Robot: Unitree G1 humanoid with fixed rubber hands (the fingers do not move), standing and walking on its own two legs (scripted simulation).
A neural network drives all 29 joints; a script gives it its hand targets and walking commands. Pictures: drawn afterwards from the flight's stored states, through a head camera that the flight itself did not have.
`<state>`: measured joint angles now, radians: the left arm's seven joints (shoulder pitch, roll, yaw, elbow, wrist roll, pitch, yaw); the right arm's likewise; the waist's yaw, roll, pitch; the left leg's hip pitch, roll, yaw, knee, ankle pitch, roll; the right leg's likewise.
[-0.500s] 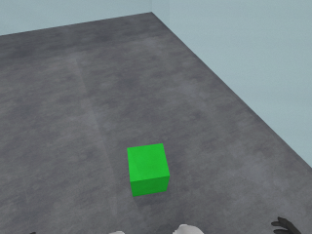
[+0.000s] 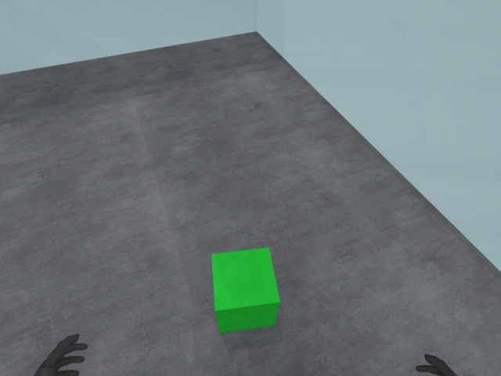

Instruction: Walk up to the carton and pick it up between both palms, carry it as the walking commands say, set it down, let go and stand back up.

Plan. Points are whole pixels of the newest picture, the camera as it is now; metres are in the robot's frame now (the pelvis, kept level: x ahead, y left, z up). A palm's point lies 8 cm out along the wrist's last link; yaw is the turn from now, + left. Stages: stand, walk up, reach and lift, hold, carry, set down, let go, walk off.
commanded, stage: walk up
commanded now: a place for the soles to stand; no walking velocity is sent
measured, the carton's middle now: (244, 291) +0.50 +0.01 -0.64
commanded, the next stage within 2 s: none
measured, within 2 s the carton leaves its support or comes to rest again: neither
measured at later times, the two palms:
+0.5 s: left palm out of the picture +0.15 +0.26 -0.09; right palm out of the picture +0.09 -0.45 -0.10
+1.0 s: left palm (90, 374) +0.15 +0.25 -0.08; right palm (445, 280) +0.30 -0.38 -0.09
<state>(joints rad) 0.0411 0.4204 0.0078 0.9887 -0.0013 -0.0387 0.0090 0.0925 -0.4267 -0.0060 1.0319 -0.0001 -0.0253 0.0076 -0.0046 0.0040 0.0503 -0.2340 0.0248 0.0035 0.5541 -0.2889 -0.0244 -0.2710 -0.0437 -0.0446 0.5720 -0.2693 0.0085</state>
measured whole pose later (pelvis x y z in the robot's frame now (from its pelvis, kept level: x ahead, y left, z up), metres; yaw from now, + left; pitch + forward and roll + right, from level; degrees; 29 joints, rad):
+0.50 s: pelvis +0.04 -0.08 -0.01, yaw +4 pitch -2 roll +0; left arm 0.13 0.45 0.10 0.84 0.04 0.01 -0.05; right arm 0.32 -0.52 -0.07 0.92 -0.01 -0.05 -0.05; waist -0.02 0.01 0.11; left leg -0.42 0.04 -0.08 1.02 -0.49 0.02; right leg -0.37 -0.04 -0.06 0.69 -0.29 -0.01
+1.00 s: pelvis +0.10 -0.09 +0.00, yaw +9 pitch -2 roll +0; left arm 0.11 0.44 0.02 0.92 0.00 -0.05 0.01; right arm 0.04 -0.44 -0.03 0.93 0.00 0.00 0.02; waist 0.02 0.02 0.07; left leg -0.28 -0.03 -0.03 0.59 -0.28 0.01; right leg -0.23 -0.04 -0.11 0.59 -0.33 -0.01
